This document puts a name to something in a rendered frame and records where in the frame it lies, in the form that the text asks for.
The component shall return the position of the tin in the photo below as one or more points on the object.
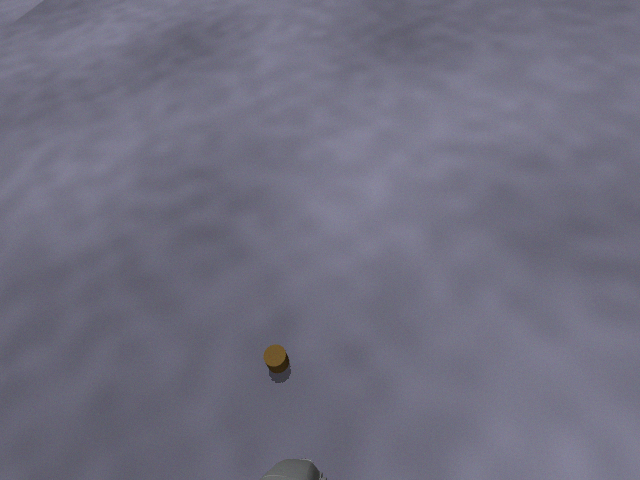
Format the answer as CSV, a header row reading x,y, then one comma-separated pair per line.
x,y
276,358

